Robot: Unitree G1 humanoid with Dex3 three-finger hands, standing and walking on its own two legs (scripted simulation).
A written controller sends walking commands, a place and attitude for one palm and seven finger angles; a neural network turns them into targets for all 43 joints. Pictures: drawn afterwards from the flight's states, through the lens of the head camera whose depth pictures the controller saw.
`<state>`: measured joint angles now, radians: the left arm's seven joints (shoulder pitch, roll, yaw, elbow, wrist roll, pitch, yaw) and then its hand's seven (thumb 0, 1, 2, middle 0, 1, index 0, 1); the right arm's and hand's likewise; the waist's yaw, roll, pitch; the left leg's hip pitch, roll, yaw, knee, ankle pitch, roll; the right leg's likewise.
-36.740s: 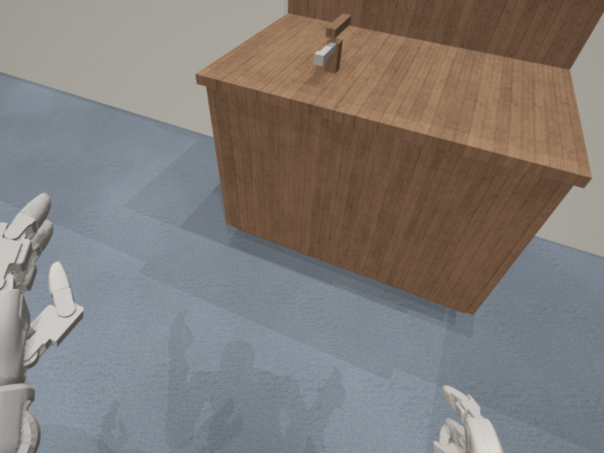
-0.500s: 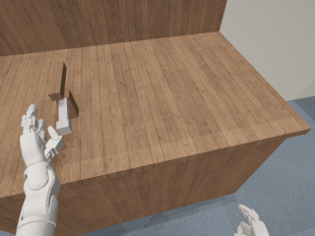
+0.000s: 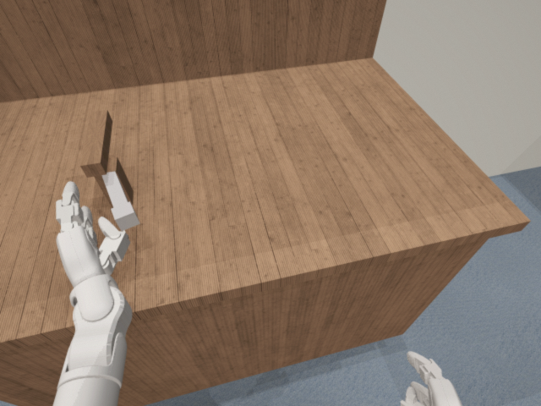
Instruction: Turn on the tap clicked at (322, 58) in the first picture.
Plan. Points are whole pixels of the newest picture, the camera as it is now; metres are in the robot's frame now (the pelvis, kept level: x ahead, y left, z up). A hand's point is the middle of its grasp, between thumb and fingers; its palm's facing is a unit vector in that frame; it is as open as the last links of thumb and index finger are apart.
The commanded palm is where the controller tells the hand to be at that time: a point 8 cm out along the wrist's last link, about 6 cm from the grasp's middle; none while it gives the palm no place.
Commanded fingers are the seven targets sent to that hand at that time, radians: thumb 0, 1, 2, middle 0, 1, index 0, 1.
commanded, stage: push the lever round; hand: left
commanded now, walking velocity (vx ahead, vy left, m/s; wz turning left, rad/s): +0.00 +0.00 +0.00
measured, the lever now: (125, 216) +0.35 +0.25 +0.09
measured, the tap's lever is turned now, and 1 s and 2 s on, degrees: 17 40 70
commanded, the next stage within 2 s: none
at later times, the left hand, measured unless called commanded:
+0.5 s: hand (143, 230) +0.34 +0.22 +0.08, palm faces +0.67 -0.74 -0.05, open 7.8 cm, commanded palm +0.30 +0.24 +0.08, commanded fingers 0.00 0.90 0.90 -0.15 -0.15 -0.15 -0.15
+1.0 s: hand (163, 220) +0.36 +0.19 +0.08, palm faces +0.73 -0.68 -0.05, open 7.7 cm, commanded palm +0.31 +0.21 +0.08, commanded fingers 0.00 0.90 0.90 -0.15 -0.15 -0.15 -0.15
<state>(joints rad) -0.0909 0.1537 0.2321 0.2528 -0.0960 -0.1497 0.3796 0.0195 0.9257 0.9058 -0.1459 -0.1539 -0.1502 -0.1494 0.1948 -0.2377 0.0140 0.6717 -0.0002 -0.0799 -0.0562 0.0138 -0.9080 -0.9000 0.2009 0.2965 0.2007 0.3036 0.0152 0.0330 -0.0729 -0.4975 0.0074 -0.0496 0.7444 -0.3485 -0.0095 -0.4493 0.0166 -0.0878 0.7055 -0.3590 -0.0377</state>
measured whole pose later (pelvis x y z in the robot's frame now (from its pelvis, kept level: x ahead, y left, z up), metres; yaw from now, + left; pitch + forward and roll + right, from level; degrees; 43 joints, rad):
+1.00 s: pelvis +0.00 +0.00 +0.00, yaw +0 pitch +6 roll -1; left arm -0.28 -0.02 0.13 0.37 0.04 -0.05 0.76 0.01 0.93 0.91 -0.15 -0.15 -0.15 -0.15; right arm 0.13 -0.20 -0.01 0.72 -0.04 0.03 -0.03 0.01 -0.91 -0.90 0.20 0.30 0.20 0.30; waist 0.01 0.02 -0.09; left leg -0.50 0.01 -0.06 0.74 -0.34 -0.01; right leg -0.45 0.02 -0.09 0.70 -0.35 -0.04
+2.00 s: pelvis -0.01 -0.02 -0.01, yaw +0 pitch +10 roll -1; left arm -0.59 -0.04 0.28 0.69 0.12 -0.04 0.96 0.01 0.90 0.90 -0.15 -0.15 -0.07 -0.13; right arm 0.17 -0.18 -0.03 0.77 -0.09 0.03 0.02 0.01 -0.91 -0.90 0.20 0.30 0.20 0.30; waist -0.03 0.02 -0.13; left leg -0.61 0.02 -0.07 0.78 -0.34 -0.04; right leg -0.57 0.03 -0.11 0.75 -0.36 -0.07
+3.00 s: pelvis +0.00 -0.02 +0.00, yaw +0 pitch +9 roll -1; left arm -0.65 0.00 0.30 0.70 0.09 0.01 0.93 0.01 0.90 0.90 -0.14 -0.15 -0.14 -0.15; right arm 0.20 -0.20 -0.04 0.77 -0.08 0.01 0.03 0.01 -0.91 -0.90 0.20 0.30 0.20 0.30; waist -0.04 0.03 -0.13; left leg -0.57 0.02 -0.06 0.73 -0.33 -0.04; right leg -0.53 0.03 -0.10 0.71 -0.35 -0.07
